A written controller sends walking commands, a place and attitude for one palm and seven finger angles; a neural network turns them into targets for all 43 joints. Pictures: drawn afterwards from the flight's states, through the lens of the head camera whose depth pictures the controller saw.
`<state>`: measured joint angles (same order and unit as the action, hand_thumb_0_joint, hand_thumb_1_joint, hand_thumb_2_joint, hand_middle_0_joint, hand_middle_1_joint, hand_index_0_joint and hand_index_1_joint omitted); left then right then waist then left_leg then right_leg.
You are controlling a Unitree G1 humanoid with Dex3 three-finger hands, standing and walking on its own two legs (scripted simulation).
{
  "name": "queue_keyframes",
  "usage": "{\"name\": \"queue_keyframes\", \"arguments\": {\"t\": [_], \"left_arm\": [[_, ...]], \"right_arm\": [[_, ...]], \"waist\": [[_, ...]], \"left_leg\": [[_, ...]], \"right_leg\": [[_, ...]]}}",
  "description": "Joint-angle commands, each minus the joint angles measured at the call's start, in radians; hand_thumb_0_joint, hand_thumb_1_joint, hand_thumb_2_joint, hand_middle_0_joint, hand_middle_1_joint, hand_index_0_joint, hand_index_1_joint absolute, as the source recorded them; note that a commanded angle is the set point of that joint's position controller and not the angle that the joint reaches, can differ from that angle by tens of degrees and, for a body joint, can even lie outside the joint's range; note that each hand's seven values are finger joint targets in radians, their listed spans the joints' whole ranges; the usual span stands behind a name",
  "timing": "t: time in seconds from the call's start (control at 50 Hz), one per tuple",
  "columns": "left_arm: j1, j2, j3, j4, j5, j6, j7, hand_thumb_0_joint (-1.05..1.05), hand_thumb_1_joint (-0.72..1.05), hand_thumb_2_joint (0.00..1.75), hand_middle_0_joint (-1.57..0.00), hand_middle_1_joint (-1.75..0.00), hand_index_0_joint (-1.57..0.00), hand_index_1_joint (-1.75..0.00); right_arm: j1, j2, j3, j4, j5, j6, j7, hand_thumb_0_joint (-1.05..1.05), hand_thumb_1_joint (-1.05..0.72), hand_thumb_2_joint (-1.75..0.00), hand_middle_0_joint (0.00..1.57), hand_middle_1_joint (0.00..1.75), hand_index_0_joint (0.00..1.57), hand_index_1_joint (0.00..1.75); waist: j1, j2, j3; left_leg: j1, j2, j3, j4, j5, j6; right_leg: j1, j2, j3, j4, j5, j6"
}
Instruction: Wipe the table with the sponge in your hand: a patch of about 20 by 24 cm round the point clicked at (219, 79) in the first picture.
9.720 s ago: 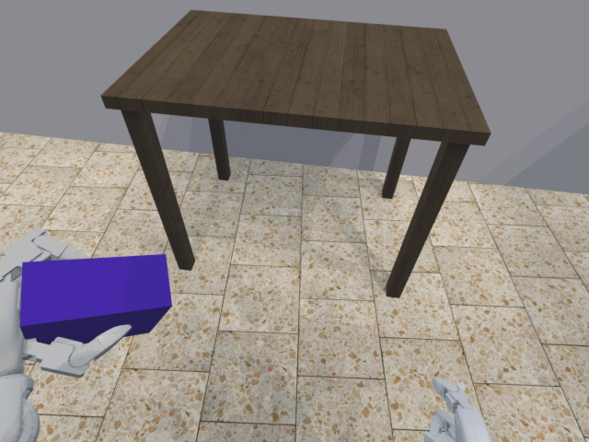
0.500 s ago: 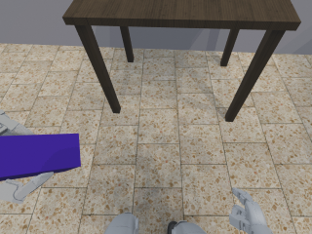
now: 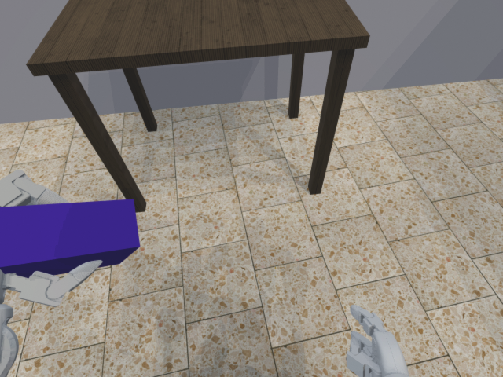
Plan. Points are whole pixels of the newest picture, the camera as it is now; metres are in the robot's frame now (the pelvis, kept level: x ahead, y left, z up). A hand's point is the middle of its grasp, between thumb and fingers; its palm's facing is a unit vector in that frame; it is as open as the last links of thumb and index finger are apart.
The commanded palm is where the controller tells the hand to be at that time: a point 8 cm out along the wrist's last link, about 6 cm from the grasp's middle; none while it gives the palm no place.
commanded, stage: turn to face it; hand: left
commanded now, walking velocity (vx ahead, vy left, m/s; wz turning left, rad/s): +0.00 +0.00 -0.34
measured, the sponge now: (90, 239) +0.23 +0.22 +0.16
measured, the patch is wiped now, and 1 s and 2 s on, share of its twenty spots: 0.00 0.00 0.00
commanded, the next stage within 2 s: take the last steps up to it in 0.32 s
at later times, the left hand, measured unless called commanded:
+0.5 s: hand (90, 257) +0.20 +0.19 +0.18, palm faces +0.28 -0.86 -0.43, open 9.4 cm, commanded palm +0.16 +0.24 +0.20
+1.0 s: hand (72, 247) +0.21 +0.22 +0.19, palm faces +0.31 -0.85 -0.43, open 9.4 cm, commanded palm +0.16 +0.27 +0.20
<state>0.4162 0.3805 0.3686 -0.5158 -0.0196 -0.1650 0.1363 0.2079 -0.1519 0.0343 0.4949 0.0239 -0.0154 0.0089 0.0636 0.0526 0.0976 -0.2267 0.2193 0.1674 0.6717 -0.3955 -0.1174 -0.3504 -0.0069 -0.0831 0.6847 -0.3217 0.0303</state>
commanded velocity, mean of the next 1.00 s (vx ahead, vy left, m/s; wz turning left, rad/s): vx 0.18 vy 0.09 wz -0.06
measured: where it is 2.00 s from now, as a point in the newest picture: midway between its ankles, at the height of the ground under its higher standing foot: outside the picture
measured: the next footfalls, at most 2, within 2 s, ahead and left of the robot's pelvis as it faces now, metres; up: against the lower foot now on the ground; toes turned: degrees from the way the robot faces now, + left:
left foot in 0.36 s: +0.01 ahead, +0.12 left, +0.00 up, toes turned -2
right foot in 0.58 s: -0.03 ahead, -0.13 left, +0.00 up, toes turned -16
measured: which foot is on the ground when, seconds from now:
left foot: down 0.00-0.02, up 0.04-0.34, down 0.36-0.60, up 0.62-0.96, down 0.98-1.00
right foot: down 0.00-0.38, up 0.40-0.56, down 0.58-1.00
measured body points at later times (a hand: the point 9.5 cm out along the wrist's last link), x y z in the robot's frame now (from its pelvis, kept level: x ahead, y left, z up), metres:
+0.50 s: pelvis -0.05 -0.01 +0.01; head -0.03 -0.01 +0.46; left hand +0.18 +0.24 +0.21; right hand +0.07 -0.28 -0.07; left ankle -0.03 +0.12 -0.72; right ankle -0.04 -0.10 -0.68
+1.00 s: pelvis -0.03 +0.01 +0.02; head -0.01 +0.00 +0.46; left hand +0.18 +0.26 +0.21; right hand +0.07 -0.28 -0.08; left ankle +0.01 +0.13 -0.72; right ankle -0.06 -0.12 -0.72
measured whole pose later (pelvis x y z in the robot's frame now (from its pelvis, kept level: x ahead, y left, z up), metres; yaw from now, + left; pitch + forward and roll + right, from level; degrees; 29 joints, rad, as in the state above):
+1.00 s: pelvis -0.03 +0.01 +0.02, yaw -7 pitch +0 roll +1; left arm 0.48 0.35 0.34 -0.52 0.00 -0.22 0.17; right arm 0.26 -0.26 -0.05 0.62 0.00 -0.03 -0.07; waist 0.01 -0.02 0.05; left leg -0.27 0.06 0.15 0.49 -0.24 0.01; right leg -0.25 -0.11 -0.11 0.59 -0.33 0.02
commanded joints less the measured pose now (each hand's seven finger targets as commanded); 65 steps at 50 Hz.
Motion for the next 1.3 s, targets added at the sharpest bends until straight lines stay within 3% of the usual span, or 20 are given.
{"name": "queue_keyframes", "arguments": {"t": [0.0,0.06,0.1,0.22,0.3,0.38,0.42,0.54,0.58,0.6,0.66,0.72,0.92,0.94,0.98,1.0,1.18,1.22,1.26,1.28], "left_arm": [[-0.069,0.243,0.173,-0.179,-0.017,-0.069,0.029,0.00,0.10,1.30,-1.20,-1.60,-1.20,-1.60],[0.104,0.261,0.239,-0.302,-0.043,-0.085,0.029,0.00,0.10,1.30,-1.20,-1.60,-1.20,-1.60],[0.166,0.231,0.243,-0.303,-0.044,-0.097,0.033,0.00,0.10,1.30,-1.20,-1.60,-1.20,-1.60],[0.199,0.204,0.235,-0.219,-0.037,-0.091,0.036,0.00,0.10,1.30,-1.20,-1.60,-1.20,-1.60],[0.131,0.173,0.166,-0.218,-0.024,-0.081,0.031,0.00,0.10,1.30,-1.20,-1.60,-1.20,-1.60],[0.067,0.173,0.136,-0.236,0.003,-0.092,0.029,0.00,0.10,1.30,-1.20,-1.60,-1.20,-1.60],[0.004,0.136,0.075,-0.241,0.010,-0.089,0.023,0.00,0.10,1.30,-1.20,-1.60,-1.20,-1.60],[-0.075,0.148,0.070,-0.190,0.020,-0.088,0.046,0.00,0.10,1.30,-1.20,-1.60,-1.20,-1.60],[-0.090,0.205,0.112,-0.149,0.010,-0.088,0.050,0.00,0.10,1.30,-1.20,-1.60,-1.20,-1.60],[-0.088,0.210,0.122,-0.133,0.000,-0.085,0.045,0.00,0.10,1.30,-1.20,-1.60,-1.20,-1.60],[0.007,0.195,0.137,-0.133,-0.011,-0.104,0.028,0.00,0.10,1.30,-1.20,-1.60,-1.20,-1.60],[0.055,0.166,0.130,-0.131,-0.004,-0.131,0.027,0.00,0.10,1.30,-1.20,-1.60,-1.20,-1.60],[-0.049,0.149,0.085,-0.194,0.010,-0.119,0.055,0.00,0.10,1.30,-1.20,-1.60,-1.20,-1.60],[-0.077,0.144,0.077,-0.220,0.010,-0.123,0.054,0.00,0.10,1.30,-1.20,-1.60,-1.20,-1.60],[-0.086,0.131,0.068,-0.264,0.011,-0.134,0.054,0.00,0.10,1.30,-1.20,-1.60,-1.20,-1.60],[-0.063,0.168,0.086,-0.198,0.024,-0.144,0.048,0.00,0.10,1.30,-1.20,-1.60,-1.20,-1.60],[0.035,0.136,0.096,-0.175,-0.004,-0.121,0.034,0.00,0.10,1.30,-1.20,-1.60,-1.20,-1.60],[0.018,0.146,0.107,-0.124,0.001,-0.109,0.033,0.00,0.10,1.30,-1.20,-1.60,-1.20,-1.60],[0.005,0.193,0.147,-0.063,-0.005,-0.096,0.034,0.00,0.10,1.30,-1.20,-1.60,-1.20,-1.60],[-0.040,0.175,0.129,-0.071,-0.024,-0.105,0.026,0.00,0.10,1.30,-1.20,-1.60,-1.20,-1.60]], "right_arm": [[-0.089,-0.150,-0.078,-0.134,0.008,-0.058,-0.018,0.00,-0.90,-0.90,0.20,0.30,0.20,0.30],[-0.137,-0.118,-0.054,-0.110,-0.006,-0.009,-0.014,0.00,-0.90,-0.90,0.20,0.30,0.20,0.30],[-0.141,-0.110,-0.052,-0.094,-0.012,0.010,-0.015,0.00,-0.90,-0.90,0.20,0.30,0.20,0.30],[-0.115,-0.140,-0.072,-0.083,-0.012,-0.001,-0.038,0.00,-0.90,-0.90,0.20,0.30,0.20,0.30],[-0.071,-0.161,-0.083,-0.075,-0.007,-0.012,-0.052,0.00,-0.90,-0.90,0.20,0.30,0.20,0.30],[-0.089,-0.177,-0.088,-0.090,-0.009,-0.036,-0.073,0.00,-0.90,-0.90,0.20,0.30,0.20,0.30],[-0.077,-0.169,-0.091,-0.075,-0.013,-0.058,-0.070,0.00,-0.90,-0.90,0.20,0.30,0.20,0.30],[-0.076,-0.178,-0.078,-0.034,-0.017,-0.089,-0.071,0.00,-0.90,-0.90,0.20,0.30,0.20,0.30],[-0.090,-0.140,-0.069,-0.040,-0.016,-0.074,-0.072,0.00,-0.90,-0.90,0.20,0.30,0.20,0.30],[-0.106,-0.171,-0.091,-0.034,-0.012,-0.071,-0.067,0.00,-0.90,-0.90,0.20,0.30,0.20,0.30],[-0.117,-0.143,-0.066,-0.014,-0.015,-0.042,-0.062,0.00,-0.90,-0.90,0.20,0.30,0.20,0.30],[-0.097,-0.138,-0.066,-0.010,-0.022,-0.037,-0.058,0.00,-0.90,-0.90,0.20,0.30,0.20,0.30],[-0.056,-0.148,-0.096,-0.025,-0.029,-0.077,-0.084,0.00,-0.90,-0.90,0.20,0.30,0.20,0.30],[-0.046,-0.162,-0.105,-0.029,-0.024,-0.082,-0.089,0.00,-0.90,-0.90,0.20,0.30,0.20,0.30],[-0.044,-0.189,-0.112,-0.045,-0.014,-0.089,-0.086,0.00,-0.90,-0.90,0.20,0.30,0.20,0.30],[-0.054,-0.166,-0.103,-0.023,-0.017,-0.099,-0.084,0.00,-0.90,-0.90,0.20,0.30,0.20,0.30],[-0.064,-0.153,-0.087,0.004,-0.017,-0.123,-0.073,0.00,-0.90,-0.90,0.20,0.30,0.20,0.30],[-0.069,-0.149,-0.087,0.008,-0.016,-0.106,-0.078,0.00,-0.90,-0.90,0.20,0.30,0.20,0.30],[-0.107,-0.128,-0.078,-0.023,-0.014,-0.089,-0.064,0.00,-0.90,-0.90,0.20,0.30,0.20,0.30],[-0.100,-0.154,-0.095,-0.006,-0.012,-0.087,-0.054,0.00,-0.90,-0.90,0.20,0.30,0.20,0.30]], "waist": [[-0.025,-0.355,-0.221],[-0.029,-0.109,-0.282],[-0.045,-0.124,-0.297],[-0.035,-0.188,-0.280],[-0.062,-0.153,-0.264],[-0.042,0.250,-0.185],[-0.057,0.209,-0.101],[-0.062,0.126,-0.122],[-0.071,-0.259,-0.098],[-0.043,-0.291,-0.120],[-0.056,-0.112,-0.098],[-0.065,-0.169,-0.152],[-0.057,-0.151,-0.158],[-0.066,-0.063,-0.162],[-0.072,0.270,-0.171],[-0.074,0.262,-0.171],[-0.055,0.137,-0.161],[-0.047,0.003,-0.187],[-0.037,-0.382,-0.179],[-0.046,-0.338,-0.140]], "left_leg": [[-0.309,-0.138,-0.069,0.475,-0.230,0.033],[-0.321,-0.111,-0.210,0.554,-0.130,0.038],[-0.283,-0.128,-0.171,0.459,-0.080,0.038],[-0.150,-0.168,-0.115,0.110,-0.065,0.064],[0.077,-0.158,-0.102,-0.202,0.069,0.096],[0.028,0.198,-0.374,-0.407,0.224,0.264],[-0.103,0.163,-0.291,-0.374,0.288,0.282],[-0.170,-0.005,-0.135,-0.172,0.002,0.181],[-0.369,-0.173,-0.039,0.196,-0.145,0.108],[-0.393,-0.164,-0.123,0.390,-0.135,0.103],[-0.426,-0.117,-0.198,0.489,0.007,0.089],[-0.371,-0.107,-0.146,0.314,0.066,0.088],[0.036,-0.177,0.015,-0.212,0.094,0.127],[0.112,-0.149,-0.025,-0.267,0.089,0.145],[0.272,0.124,-0.418,-0.378,0.239,0.284],[0.161,0.188,-0.513,-0.440,0.079,0.352],[-0.015,0.040,-0.176,-0.305,0.169,0.257],[-0.122,-0.014,-0.118,-0.100,0.110,0.209],[-0.511,-0.200,-0.068,0.418,-0.142,0.125],[-0.520,-0.156,-0.180,0.544,-0.084,0.105]], "right_leg": [[0.298,-0.326,0.523,-0.296,0.772,-0.187],[0.292,-0.305,0.448,-0.258,0.539,-0.219],[0.273,-0.258,0.357,-0.270,0.535,-0.197],[0.192,-0.235,0.377,-0.325,0.350,-0.202],[0.060,-0.185,0.364,-0.315,0.157,-0.127],[-0.113,0.020,0.105,0.188,-0.160,-0.011],[-0.083,-0.009,0.093,0.321,-0.129,-0.003],[0.217,-0.026,-0.026,-0.232,-0.031,-0.021],[0.239,-0.333,0.458,-0.430,-0.062,-0.175],[0.213,-0.408,0.603,-0.507,-0.183,-0.213],[0.184,-0.379,0.406,-0.470,-0.026,-0.223],[0.238,-0.339,0.220,-0.426,0.208,-0.190],[0.116,-0.263,0.139,-0.311,-0.081,-0.121],[0.067,-0.225,0.114,-0.201,-0.067,-0.094],[-0.202,-0.040,-0.056,0.241,-0.264,-0.008],[-0.217,-0.060,0.004,0.417,-0.308,-0.021],[0.073,-0.045,-0.106,-0.055,-0.088,0.002],[0.251,-0.090,-0.034,-0.260,0.018,-0.031],[0.431,-0.470,0.612,-0.419,0.100,-0.210],[0.365,-0.488,0.606,-0.446,0.049,-0.212]]}}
